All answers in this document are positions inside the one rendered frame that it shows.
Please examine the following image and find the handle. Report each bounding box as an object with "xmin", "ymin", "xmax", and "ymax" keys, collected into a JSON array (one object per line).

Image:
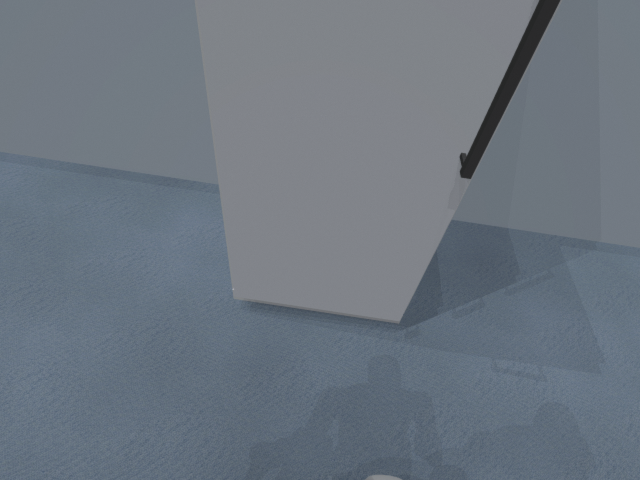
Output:
[{"xmin": 460, "ymin": 0, "xmax": 560, "ymax": 179}]

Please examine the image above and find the fridge door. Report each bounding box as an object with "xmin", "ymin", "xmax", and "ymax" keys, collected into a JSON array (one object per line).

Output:
[{"xmin": 197, "ymin": 0, "xmax": 561, "ymax": 321}]

